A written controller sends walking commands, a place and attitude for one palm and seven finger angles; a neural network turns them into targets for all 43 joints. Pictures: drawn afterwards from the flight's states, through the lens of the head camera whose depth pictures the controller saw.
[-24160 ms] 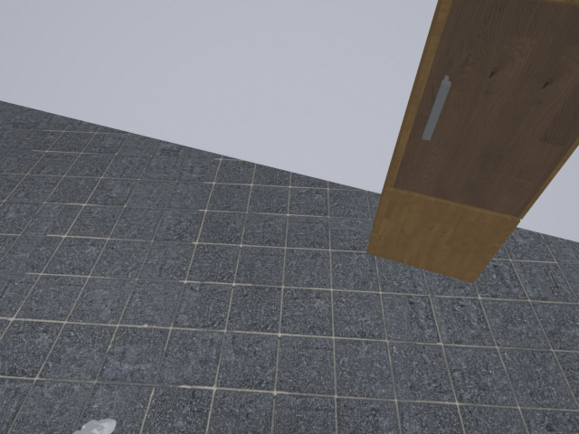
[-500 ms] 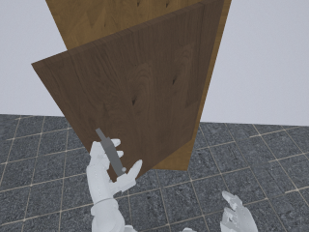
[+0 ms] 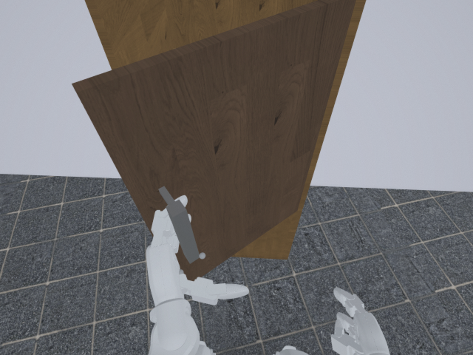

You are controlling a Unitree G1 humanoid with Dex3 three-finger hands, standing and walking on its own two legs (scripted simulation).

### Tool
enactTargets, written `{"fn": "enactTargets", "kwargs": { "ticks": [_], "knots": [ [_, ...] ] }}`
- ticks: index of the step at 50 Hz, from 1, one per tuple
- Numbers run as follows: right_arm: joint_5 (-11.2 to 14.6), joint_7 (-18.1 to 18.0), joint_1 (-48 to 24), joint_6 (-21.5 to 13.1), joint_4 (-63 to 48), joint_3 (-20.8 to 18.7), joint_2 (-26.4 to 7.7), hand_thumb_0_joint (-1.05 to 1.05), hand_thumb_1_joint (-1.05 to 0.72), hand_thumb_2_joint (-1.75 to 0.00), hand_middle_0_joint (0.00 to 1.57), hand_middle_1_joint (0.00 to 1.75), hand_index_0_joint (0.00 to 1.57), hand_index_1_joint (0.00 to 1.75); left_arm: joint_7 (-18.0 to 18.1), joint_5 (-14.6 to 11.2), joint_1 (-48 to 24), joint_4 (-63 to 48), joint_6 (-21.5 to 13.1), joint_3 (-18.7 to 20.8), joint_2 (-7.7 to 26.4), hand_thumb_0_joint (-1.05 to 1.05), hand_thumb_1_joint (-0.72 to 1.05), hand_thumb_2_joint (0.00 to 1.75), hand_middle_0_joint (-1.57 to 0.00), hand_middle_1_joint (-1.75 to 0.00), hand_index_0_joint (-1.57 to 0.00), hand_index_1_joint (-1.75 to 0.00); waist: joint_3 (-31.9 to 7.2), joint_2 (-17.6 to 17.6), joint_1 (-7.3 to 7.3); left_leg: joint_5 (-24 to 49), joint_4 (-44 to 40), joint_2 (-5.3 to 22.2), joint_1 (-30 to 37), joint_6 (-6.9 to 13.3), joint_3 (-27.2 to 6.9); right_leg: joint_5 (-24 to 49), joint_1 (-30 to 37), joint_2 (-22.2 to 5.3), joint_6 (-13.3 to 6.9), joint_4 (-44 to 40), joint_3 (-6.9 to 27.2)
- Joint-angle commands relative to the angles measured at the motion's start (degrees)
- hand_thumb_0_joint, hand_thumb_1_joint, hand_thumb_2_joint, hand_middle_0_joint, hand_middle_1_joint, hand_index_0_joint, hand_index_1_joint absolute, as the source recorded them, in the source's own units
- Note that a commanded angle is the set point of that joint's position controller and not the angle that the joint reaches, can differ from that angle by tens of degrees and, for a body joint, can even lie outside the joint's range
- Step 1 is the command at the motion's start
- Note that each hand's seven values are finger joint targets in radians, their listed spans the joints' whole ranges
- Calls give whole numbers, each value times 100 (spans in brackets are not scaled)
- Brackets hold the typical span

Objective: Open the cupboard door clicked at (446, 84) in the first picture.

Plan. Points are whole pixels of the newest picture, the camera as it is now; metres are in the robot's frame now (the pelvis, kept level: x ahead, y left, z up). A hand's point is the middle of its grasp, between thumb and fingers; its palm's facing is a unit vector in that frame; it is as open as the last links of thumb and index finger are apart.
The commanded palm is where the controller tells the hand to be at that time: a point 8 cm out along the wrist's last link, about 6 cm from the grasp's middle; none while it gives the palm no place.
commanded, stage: slide the hand sideways off the handle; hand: left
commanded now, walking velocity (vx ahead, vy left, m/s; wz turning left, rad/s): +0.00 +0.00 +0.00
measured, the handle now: (179, 226) +0.32 +0.12 +0.05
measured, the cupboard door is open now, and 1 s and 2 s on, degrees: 39 42 42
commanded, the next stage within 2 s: draw the hand back to the body in 1.26 s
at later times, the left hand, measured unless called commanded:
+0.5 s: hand (191, 289) +0.21 +0.08 +0.06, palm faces -0.07 -1.00 +0.00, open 16.3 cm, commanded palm +0.19 +0.14 +0.05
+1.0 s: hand (156, 306) +0.19 +0.13 +0.05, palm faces -0.07 -1.00 -0.03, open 16.0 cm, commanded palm +0.16 +0.20 +0.05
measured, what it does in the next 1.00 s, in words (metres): stands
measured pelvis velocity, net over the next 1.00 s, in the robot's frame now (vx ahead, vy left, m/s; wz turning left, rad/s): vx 0.00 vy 0.02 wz -0.02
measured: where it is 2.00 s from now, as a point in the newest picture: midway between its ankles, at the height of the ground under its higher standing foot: outside the picture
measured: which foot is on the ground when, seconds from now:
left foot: down 0.00-1.00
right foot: down 0.00-1.00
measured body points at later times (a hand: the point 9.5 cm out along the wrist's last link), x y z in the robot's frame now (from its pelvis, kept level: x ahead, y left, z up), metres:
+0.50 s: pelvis -0.01 +0.02 -0.01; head +0.04 +0.01 +0.43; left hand +0.21 +0.14 +0.06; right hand +0.17 -0.20 -0.09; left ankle +0.02 +0.13 -0.67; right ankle +0.02 -0.09 -0.67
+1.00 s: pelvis +0.00 +0.02 -0.02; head +0.06 +0.02 +0.42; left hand +0.19 +0.18 +0.06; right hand +0.20 -0.20 -0.09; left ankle +0.02 +0.13 -0.67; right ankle +0.02 -0.09 -0.67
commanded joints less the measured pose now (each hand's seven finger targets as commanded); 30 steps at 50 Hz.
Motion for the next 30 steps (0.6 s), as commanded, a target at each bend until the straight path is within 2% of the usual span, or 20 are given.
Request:
{"fn": "enactTargets", "kwargs": {
  "ticks": [1, 2, 3, 4, 5, 6, 7, 8, 10, 11, 12, 13, 16, 17, 19, 21, 22, 23, 28, 30],
  "knots": [
    [33, -25, -465, -258, -944, -208, -503, 0, -90, -90, 20, 30, 20, 30, 238, 23, -841, -1210, -199, 69, -672, 0, -50, 30, -15, -30, -15, -30, -1068, -528, -41, 965, -727, -230, 502, 181, -48, 1059, 823, 15, 154, -1132, 328],
    [34, -18, -475, -254, -971, -200, -509, 0, -90, -90, 20, 30, 20, 30, 240, 52, -815, -1198, -167, 7, -714, 0, -50, 30, -15, -30, -15, -30, -1017, -457, -25, 990, -753, -223, 476, 177, -79, 1039, 812, 32, 127, -1094, 288],
    [37, -6, -501, -260, -940, -197, -504, 0, -90, -90, 20, 30, 20, 30, 243, 66, -895, -1166, -156, -76, -805, 0, -50, 30, -15, -30, -15, -30, -995, -439, -74, 932, -740, -212, 527, 180, -77, 975, 706, 31, 138, -1094, 269],
    [103, 44, -84, -284, -799, -206, -783, 0, -90, -90, 20, 30, 20, 30, -885, 604, -962, -1345, -429, -1092, -26, 0, -50, 30, -15, -30, -15, -30, -676, -637, -573, 943, -575, -200, 522, 286, -41, 1334, 429, -45, 176, -1032, 508],
    [121, 18, -72, -287, -919, -259, -722, 0, -90, -90, 20, 30, 20, 30, -1517, 363, -1057, -1666, -679, -556, 424, 0, -50, 30, -15, -30, -15, -30, -1012, -448, -342, 1023, -526, -210, 432, 308, -29, 1557, 700, -76, 131, -939, 536],
    [149, -8, -103, -288, -1013, -261, -749, 0, -90, -90, 20, 30, 20, 30, -2000, 236, -879, -1813, -800, -503, 587, 0, -50, 30, -15, -30, -15, -30, -1257, -257, -271, 1067, -507, -218, 508, 317, -6, 1660, 842, -82, 111, -881, 589],
    [193, -18, -56, -298, -1104, -256, -768, 0, -90, -90, 20, 30, 20, 30, -2442, 39, -879, -1948, -843, -563, 581, 0, -50, 30, -15, -30, -15, -30, -1273, -75, -306, 1133, -498, -217, 552, 315, -19, 1719, 847, -82, 83, -814, 570],
    [251, -31, -60, -346, -1165, -241, -757, 0, -90, -90, 20, 30, 20, 30, -2840, -186, -885, -1998, -887, -623, 541, 0, -50, 30, -15, -30, -15, -30, -1195, -197, -361, 1051, -474, -215, 535, 321, -39, 1625, 779, -84, 108, -834, 574],
    [356, -82, -111, -408, -1378, -213, -731, 0, -90, -90, 20, 30, 20, 30, -3161, -752, -612, -2071, -800, -447, 327, 0, -50, 30, -15, -30, -15, -30, -1055, -259, -283, 793, -549, -221, 481, 304, -79, 1177, 714, -24, 120, -916, 498],
    [392, -101, -98, -438, -1455, -211, -733, 0, -90, -90, 20, 30, 20, 30, -3160, -955, -468, -2112, -731, -348, 259, 0, -50, 30, -15, -30, -15, -30, -983, -439, -254, 683, -586, -218, 435, 292, -109, 959, 696, -7, 134, -960, 448],
    [420, -103, -162, -470, -1531, -207, -738, 0, -90, -90, 20, 30, 20, 30, -3096, -1068, -220, -2138, -665, -203, 284, 0, -50, 30, -15, -30, -15, -30, -959, -368, -146, 702, -631, -228, 414, 274, -132, 881, 726, 13, 105, -935, 417],
    [421, -96, -123, -472, -1566, -229, -746, 0, -90, -90, 20, 30, 20, 30, -2983, -1090, 60, -2175, -617, -78, 304, 0, -50, 30, -15, -30, -15, -30, -1035, -451, -97, 749, -641, -220, 427, 253, -134, 915, 714, 27, 117, -859, 356],
    [378, -32, -30, -453, -1694, -249, -750, 0, -90, -90, 20, 30, 20, 30, -2610, -861, 457, -2440, -566, -16, 393, 0, -50, 30, -15, -30, -15, -30, -1014, -451, -74, 846, -611, -209, 378, 236, -127, 1004, 589, 34, 117, -695, 274],
    [373, -14, -3, -433, -1699, -256, -763, 0, -90, -90, 20, 30, 20, 30, -2510, -755, 665, -2371, -556, 81, 531, 0, -50, 30, -15, -30, -15, -30, -986, -494, -32, 886, -595, -211, 285, 234, -140, 1018, 615, 41, 96, -654, 288],
    [338, 12, 15, -377, -1711, -259, -780, 0, -90, -90, 20, 30, 20, 30, -2396, -548, 615, -2409, -565, 170, 705, 0, -50, 30, -15, -30, -15, -30, -871, -481, -84, 725, -527, -198, 157, 227, -119, 866, 432, 32, 103, -595, 327],
    [337, 31, 22, -345, -1778, -260, -761, 0, -90, -90, 20, 30, 20, 30, -2376, -432, 733, -2488, -600, 81, 656, 0, -50, 30, -15, -30, -15, -30, -785, -406, -81, 569, -530, -193, 113, 222, -117, 671, 315, 36, 95, -572, 320],
    [343, 26, -8, -330, -1821, -267, -771, 0, -90, -90, 20, 30, 20, 30, -2362, -426, 799, -2583, -605, 142, 731, 0, -50, 30, -15, -30, -15, -30, -822, -339, -37, 561, -526, -192, 85, 229, -120, 631, 344, 41, 79, -564, 333],
    [346, 25, -24, -324, -1833, -249, -755, 0, -90, -90, 20, 30, 20, 30, -2375, -432, 764, -2649, -611, 67, 682, 0, -50, 30, -15, -30, -15, -30, -818, -248, -62, 505, -513, -197, 113, 229, -106, 586, 281, 42, 84, -571, 345],
    [373, -42, 29, -318, -1863, -241, -764, 0, -90, -90, 20, 30, 20, 30, -2484, -693, 1024, -2891, -615, 403, 889, 0, -50, 30, -15, -30, -15, -30, -999, -308, -20, 573, -480, -209, 100, 232, -88, 678, 453, 83, 99, -599, 371],
    [395, -64, 68, -321, -1860, -231, -767, 0, -90, -90, 20, 30, 20, 30, -2590, -789, 1269, -2875, -604, 462, 897, 0, -50, 30, -15, -30, -15, -30, -899, -325, -37, 670, -474, -204, 96, 227, -74, 836, 480, 99, 110, -599, 342]
  ]
}}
